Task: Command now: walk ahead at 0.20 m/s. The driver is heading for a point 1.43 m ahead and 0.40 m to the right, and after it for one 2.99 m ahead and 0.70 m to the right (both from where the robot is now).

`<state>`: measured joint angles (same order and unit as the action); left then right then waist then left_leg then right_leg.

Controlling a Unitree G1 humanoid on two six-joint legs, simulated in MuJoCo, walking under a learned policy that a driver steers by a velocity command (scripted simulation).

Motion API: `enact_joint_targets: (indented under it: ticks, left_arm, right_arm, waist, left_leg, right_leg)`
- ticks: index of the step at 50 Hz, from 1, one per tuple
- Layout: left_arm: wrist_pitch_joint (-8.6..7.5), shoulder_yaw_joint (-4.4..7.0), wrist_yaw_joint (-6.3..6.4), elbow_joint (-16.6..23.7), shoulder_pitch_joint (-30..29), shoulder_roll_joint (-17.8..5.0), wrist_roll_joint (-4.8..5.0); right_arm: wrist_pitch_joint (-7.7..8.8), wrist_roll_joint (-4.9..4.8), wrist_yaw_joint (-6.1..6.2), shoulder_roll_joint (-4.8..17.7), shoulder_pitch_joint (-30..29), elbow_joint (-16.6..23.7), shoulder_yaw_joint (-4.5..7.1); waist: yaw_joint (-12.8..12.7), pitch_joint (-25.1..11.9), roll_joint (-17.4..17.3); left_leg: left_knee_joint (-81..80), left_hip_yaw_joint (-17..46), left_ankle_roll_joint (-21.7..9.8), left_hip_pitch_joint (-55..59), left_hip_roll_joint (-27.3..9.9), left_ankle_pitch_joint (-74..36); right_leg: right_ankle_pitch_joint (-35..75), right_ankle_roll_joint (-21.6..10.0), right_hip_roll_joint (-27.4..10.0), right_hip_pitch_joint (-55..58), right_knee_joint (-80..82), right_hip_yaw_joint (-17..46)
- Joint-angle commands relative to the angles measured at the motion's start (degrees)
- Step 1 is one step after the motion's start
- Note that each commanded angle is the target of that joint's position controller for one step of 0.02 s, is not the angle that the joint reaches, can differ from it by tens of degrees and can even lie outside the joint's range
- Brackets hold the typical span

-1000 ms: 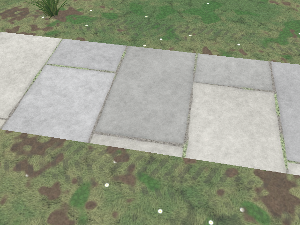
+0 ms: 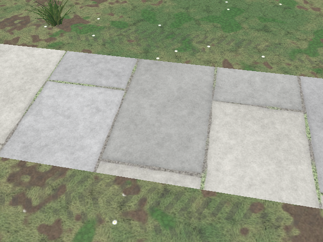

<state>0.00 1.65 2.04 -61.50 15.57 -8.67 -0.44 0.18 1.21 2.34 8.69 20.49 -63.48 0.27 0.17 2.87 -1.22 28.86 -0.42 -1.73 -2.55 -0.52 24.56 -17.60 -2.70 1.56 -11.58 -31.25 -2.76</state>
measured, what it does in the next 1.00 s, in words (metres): walks ahead: left foot, then right foot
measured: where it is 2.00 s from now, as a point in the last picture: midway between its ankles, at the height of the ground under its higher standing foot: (187, 156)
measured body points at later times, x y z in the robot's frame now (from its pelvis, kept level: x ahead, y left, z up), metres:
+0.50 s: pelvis +0.14 +0.04 +0.01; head +0.15 +0.06 +0.46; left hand +0.28 +0.27 -0.13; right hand +0.01 -0.16 -0.12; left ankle +0.01 +0.10 -0.73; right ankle +0.25 -0.08 -0.67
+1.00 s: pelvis +0.41 +0.00 +0.01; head +0.43 +0.00 +0.46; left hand +0.33 +0.23 -0.13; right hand +0.54 -0.23 -0.12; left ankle +0.55 +0.16 -0.67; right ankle +0.36 -0.04 -0.73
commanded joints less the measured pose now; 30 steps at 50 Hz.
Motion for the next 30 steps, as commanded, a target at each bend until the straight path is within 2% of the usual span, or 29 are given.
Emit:
enact_joint_targets:
  ticks: [1, 2, 3, 4, 5, 6, 7, 8, 9, 10, 11, 12, 13, 14, 16, 18, 20, 23, 26, 28, 30]
  left_arm:
    - [0.06, 2.21, -0.53, -1.51, 11.05, -8.34, -0.11]
    - [-0.15, 2.55, -0.79, -2.33, 13.78, -9.09, -0.4]
    - [-0.47, 2.64, -0.98, -2.48, 14.41, -9.13, -0.91]
    - [-0.94, 2.7, -1.13, -1.93, 12.99, -9.32, -1.47]
    - [-1.38, 2.72, -1.24, -1.12, 10.62, -9.53, -1.61]
    - [-1.67, 2.64, -1.31, -0.17, 7.46, -9.44, -1.19]
    - [-1.78, 2.53, -1.39, 0.85, 3.6, -9.07, -0.43]
    - [-1.73, 2.5, -1.45, 1.74, -0.37, -8.62, 0.35]
    - [-1.8, 2.41, -1.46, 2.5, -2.28, -7.8, 0.34]
    - [-2.28, 1.54, -1.62, 4.01, -3.96, -5.01, 0.15]
    - [-2.64, 0.78, -1.82, 6.14, -5.15, -2.65, -0.21]
    - [-2.55, 1.64, -2.21, 6.37, -4.64, -6.19, -1.78]
    - [-2.86, 1.51, -2.88, 5.8, -3.65, -5.59, -1.75]
    - [-3.26, 1.24, -3.36, 4.88, -1.91, -4.46, -1.39]
    - [-3.32, 1.53, -3.97, 3.83, -0.68, -4.7, -1.53]
    - [-2.82, 1.67, -4.08, 4.19, -1.7, -4.51, -1.44]
    - [-2.35, 1.55, -4.03, 5.71, -5.6, -4.03, -1.27]
    - [-2.12, 0.95, -4.06, 9.41, -14.68, -3.49, -1.02]
    - [-2.21, 0.15, -4.13, 11.82, -20.61, -3.01, -0.43]
    - [-2.32, 0.13, -3.88, 12.71, -21.34, -3.92, -0.32]
    - [-2.64, 0.71, -3.17, 12.15, -17.34, -5.46, -0.35]
  right_arm:
    - [0.79, 0.8, -0.81, 1.76, 1.38, 2.45, 0.25]
    - [1.35, 1.09, -1.22, 0.98, 0.16, 3.51, 0.16]
    - [1.87, 1.02, -1.62, 1.73, -1.88, 4.63, 0.43]
    - [2.41, 0.75, -2.07, 2.45, -3.25, 5.59, 0.73]
    - [2.91, 0.45, -2.51, 2.74, -3.42, 6.19, 0.93]
    - [3.35, 0.11, -2.85, 2.75, -2.26, 6.29, 1.08]
    - [3.7, -0.29, -3.04, 2.1, 0.91, 5.4, 1.1]
    - [3.93, -0.69, -3.01, 0.8, 7.34, 2.86, 1.11]
    - [3.82, -0.7, -2.76, 1.51, 13.29, 0.19, 1.69]
    - [4.02, 0.31, -2.21, 5.06, 18.84, -0.79, 2.61]
    - [4.09, 0.1, -2.07, 10.24, 22.22, -0.42, 3.76]
    - [3.22, 0.3, -1.7, 9.58, 17.82, 0.12, 3.59]
    - [3.39, 0.09, -1.73, 7.85, 12.3, 2.1, 3.01]
    - [3.96, -0.25, -1.81, 7.21, 9.38, 3.13, 2.76]
    - [5.11, -0.4, -1.68, 5.44, 8.58, 3.27, 2.02]
    - [5.65, -0.37, -1.67, 4.59, 12.09, 1.58, 1.52]
    - [5.81, -0.31, -1.63, 4.15, 14.85, 0.38, 1.05]
    - [5.94, -0.07, -1.45, 4.08, 15.67, 0.05, 0.48]
    - [6.14, 0.04, -1.15, 5.07, 15.96, -0.25, 0.41]
    - [6.27, 0.08, -1.0, 6.08, 15.54, -0.56, 0.58]
    - [6.46, -0.01, -0.92, 7.32, 13.55, -0.52, 0.86]
  waist:
    - [-3.54, 8.82, 8.0]
    - [-4.23, 8.96, 10.47]
    - [-4.54, 9.22, 10.22]
    - [-4.05, 8.7, 9.2]
    - [-2.76, 7.57, 8.03]
    - [-0.76, 6.51, 7.07]
    - [1.94, 5.41, 6.54]
    - [5.49, 4.32, 5.83]
    - [7.64, 4.04, 3.11]
    - [9.64, 2.48, -6.63]
    - [10.1, 3.09, -15.93]
    - [6.63, 7.93, -10.23]
    - [3.41, 10.18, -5.07]
    - [1.62, 9.81, -2.99]
    - [0.13, 7.28, -1.49]
    - [0.06, 5.21, -2.5]
    - [0.62, 4.91, -3.58]
    - [1.88, 6.52, -4.01]
    - [2.78, 7.09, -4.94]
    - [2.16, 6.68, -5.42]
    - [-0.53, 3.84, -5.48]
  left_leg:
    - [6.18, -2.2, -3.76, -21.88, 1.49, 10.26]
    - [11.31, -3.67, -3.92, -24.4, 2.16, 8.53]
    - [15.23, -3.0, -4.37, -25.75, 1.53, 8.03]
    - [18.39, -1.19, -4.81, -25.89, 0.27, 8.01]
    - [18.97, -0.01, -5.14, -24.72, -0.82, 7.38]
    - [15.58, 0.28, -5.34, -20.73, -1.48, 5.71]
    - [8.73, -1.01, -5.39, -12.54, -0.94, 1.71]
    - [0.9, -3.76, -5.19, -0.2, 1.33, -5.48]
    - [-3.45, -3.85, -4.53, 8.76, 3.41, -6.78]
    - [-12.2, 10.26, -5.4, 14.7, -6.04, 3.52]
    - [-23.81, 33.1, -8.59, 13.63, -19.51, 19.5]
    - [-24.87, 35.71, -11.11, 5.02, -21.5, 23.29]
    - [-24.79, 31.39, -10.82, 1.52, -19.33, 19.46]
    - [-24.97, 26.08, -9.78, 0.79, -16.73, 11.52]
    - [-24.44, 17.01, -8.09, 2.91, -12.97, -4.89]
    - [-22.1, 11.56, -7.34, 5.77, -11.21, -19.4]
    - [-20.8, 8.53, -7.24, 6.43, -10.59, -29.38]
    - [-20.88, 6.06, -7.53, 4.5, -9.83, -37.38]
    - [-20.88, 4.08, -7.59, 3.51, -9.59, -42.43]
    - [-19.71, 3.29, -7.71, 4.79, -10.64, -47.97]
    - [-13.57, 1.73, -7.14, 6.57, -11.26, -62.69]
  right_leg:
    - [-27.84, -9.78, -12.3, 3.58, 14.96, 21.55]
    - [-30.5, -12.67, -16.44, 4.11, 18.68, 28.91]
    - [-30.17, -14.53, -19.1, 2.88, 21.17, 33.0]
    - [-27.72, -15.21, -20.48, 1.28, 22.43, 34.15]
    - [-24.61, -14.81, -20.71, -0.13, 22.85, 32.95]
    - [-21.08, -13.16, -19.55, -2.7, 22.74, 29.18]
    - [-17.21, -10.54, -16.7, -7.26, 21.62, 22.99]
    - [-15.06, -7.89, -12.62, -14.4, 18.0, 16.07]
    - [-14.5, -5.81, -8.49, -20.56, 11.62, 10.92]
    - [-12.86, -3.27, -3.26, -27.33, -2.94, 3.95]
    - [-11.8, -1.7, 1.44, -34.0, -18.06, -2.18]
    - [-10.36, -2.66, -1.84, -33.83, -25.52, 1.79]
    - [-5.17, -2.89, -3.66, -33.33, -28.55, 3.09]
    - [-0.95, -2.59, -4.58, -31.86, -28.77, 3.5]
    - [4.44, -1.59, -5.16, -29.77, -28.16, 2.2]
    - [6.67, -1.14, -4.53, -30.64, -28.57, 0.53]
    - [7.96, -0.53, -4.19, -32.29, -27.7, -0.86]
    - [10.42, 0.25, -3.4, -32.21, -20.13, -2.95]
    - [12.81, -0.52, -1.94, -26.93, -9.96, -4.96]
    - [12.26, -2.25, -1.14, -22.78, -5.77, -5.61]
    - [10.1, -4.66, 1.03, -15.32, -3.39, -6.14]
Velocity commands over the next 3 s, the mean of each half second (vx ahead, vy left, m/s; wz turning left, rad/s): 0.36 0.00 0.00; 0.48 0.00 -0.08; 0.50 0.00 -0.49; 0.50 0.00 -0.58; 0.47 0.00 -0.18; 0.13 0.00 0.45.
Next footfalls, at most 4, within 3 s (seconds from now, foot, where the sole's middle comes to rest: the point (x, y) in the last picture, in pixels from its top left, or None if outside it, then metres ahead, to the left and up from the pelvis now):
0.20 left None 0.05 0.11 -0.77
0.66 right None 0.40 -0.04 -0.77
1.22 left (148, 194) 0.73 0.10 -0.77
1.78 right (208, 163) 0.89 -0.19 -0.77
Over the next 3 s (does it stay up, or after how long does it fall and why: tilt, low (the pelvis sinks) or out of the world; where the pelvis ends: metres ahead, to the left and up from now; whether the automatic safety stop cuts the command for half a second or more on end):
stays up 1.17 -0.37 0.01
